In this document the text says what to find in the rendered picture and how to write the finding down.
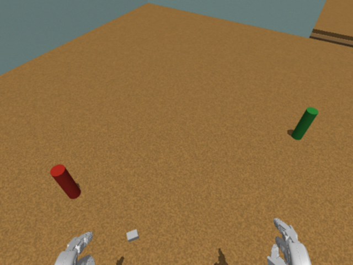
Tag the left robot hand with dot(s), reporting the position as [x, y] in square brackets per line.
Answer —
[74, 248]

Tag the right robot hand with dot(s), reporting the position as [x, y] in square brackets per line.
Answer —
[295, 253]

